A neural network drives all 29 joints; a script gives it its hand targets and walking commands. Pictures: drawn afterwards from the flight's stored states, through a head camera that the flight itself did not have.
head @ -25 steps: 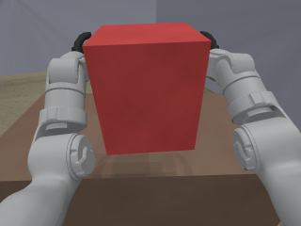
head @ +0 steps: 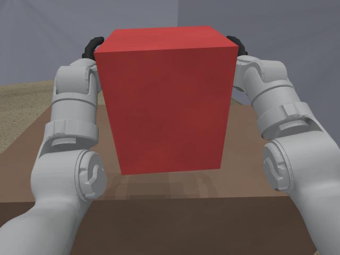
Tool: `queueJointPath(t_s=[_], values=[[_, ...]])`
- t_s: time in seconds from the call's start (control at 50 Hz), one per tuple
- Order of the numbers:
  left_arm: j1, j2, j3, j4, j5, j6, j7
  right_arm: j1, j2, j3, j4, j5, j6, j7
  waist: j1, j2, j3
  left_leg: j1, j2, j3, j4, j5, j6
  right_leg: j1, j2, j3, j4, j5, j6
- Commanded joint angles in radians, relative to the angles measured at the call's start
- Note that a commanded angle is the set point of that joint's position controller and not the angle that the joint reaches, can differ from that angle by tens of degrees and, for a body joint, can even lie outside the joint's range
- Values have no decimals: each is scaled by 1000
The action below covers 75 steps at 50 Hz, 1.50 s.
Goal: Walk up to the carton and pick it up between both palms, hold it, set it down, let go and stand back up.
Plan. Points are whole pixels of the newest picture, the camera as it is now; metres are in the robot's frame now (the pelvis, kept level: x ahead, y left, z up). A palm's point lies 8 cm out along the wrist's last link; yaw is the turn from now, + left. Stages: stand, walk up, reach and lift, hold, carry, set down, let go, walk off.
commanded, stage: hold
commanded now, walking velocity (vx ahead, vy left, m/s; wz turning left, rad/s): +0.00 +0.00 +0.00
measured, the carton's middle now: (166, 97) +0.37 -0.01 +0.29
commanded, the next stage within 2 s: none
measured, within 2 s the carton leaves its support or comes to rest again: neither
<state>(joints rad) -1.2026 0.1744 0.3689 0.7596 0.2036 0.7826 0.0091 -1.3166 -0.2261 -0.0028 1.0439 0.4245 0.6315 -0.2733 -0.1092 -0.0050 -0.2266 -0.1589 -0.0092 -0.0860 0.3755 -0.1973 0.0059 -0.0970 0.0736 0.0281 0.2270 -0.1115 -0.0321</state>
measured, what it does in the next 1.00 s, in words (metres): stands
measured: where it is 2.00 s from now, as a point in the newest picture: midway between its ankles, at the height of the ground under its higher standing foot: outside the picture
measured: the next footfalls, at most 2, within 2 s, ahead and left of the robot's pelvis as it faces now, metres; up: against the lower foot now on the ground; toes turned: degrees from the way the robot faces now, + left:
none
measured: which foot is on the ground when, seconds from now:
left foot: down 0.00-1.00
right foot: down 0.00-1.00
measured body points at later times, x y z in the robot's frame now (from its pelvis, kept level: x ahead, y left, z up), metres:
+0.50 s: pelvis +0.00 +0.00 +0.00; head -0.09 +0.02 +0.44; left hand +0.41 +0.15 +0.34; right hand +0.38 -0.16 +0.35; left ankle +0.00 +0.11 -0.75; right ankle +0.01 -0.10 -0.75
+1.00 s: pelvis +0.00 +0.00 +0.00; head -0.09 +0.02 +0.44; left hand +0.40 +0.15 +0.35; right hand +0.39 -0.15 +0.35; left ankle +0.00 +0.11 -0.75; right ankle +0.01 -0.10 -0.75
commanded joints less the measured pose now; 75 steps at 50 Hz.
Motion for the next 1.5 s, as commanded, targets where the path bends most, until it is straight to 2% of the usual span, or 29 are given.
queueJointPath(t_s=[0.0,0.52,0.54,0.58,0.66,0.78,0.96,1.16,1.48], values=[[-688,-578,-219,-76,-161,-39,-133,-714,610,81,-266,146,-19,112,-2,48,-212,15,-4,6,-42,164,-48,123,-19,19,3,156,38],[-681,-585,-228,-91,-161,-33,-136,-708,608,87,-282,149,-14,108,-6,53,-208,21,-3,5,-40,174,-50,127,-18,19,3,168,37],[-642,-590,-228,-160,-142,-38,-129,-669,606,118,-298,183,-11,116,32,72,-230,28,-1,4,-44,206,-50,130,-11,20,17,171,39],[-634,-585,-228,-177,-137,-25,-124,-666,602,132,-310,199,-4,119,36,67,-230,27,1,4,-41,224,-50,144,-5,17,20,184,43],[-637,-580,-230,-175,-139,-7,-135,-660,601,122,-303,184,3,119,27,44,-186,18,1,11,-57,157,-43,111,-8,19,8,122,44],[-659,-598,-251,-174,-159,-10,-140,-670,615,104,-317,165,4,114,8,50,-194,4,-2,11,-51,135,-43,100,-14,26,5,115,43],[-631,-582,-230,-157,-143,-9,-151,-669,616,120,-336,170,9,104,16,38,-210,3,-9,14,-45,158,-39,128,-21,30,11,161,50],[-616,-578,-246,-212,-143,0,-152,-651,619,148,-376,190,13,101,20,36,-229,33,-10,17,-34,210,-43,143,-15,27,24,221,53],[-632,-599,-267,-218,-152,10,-147,-651,614,132,-357,178,22,111,13,58,-205,16,-1,11,-43,175,-50,120,-13,24,20,162,43]])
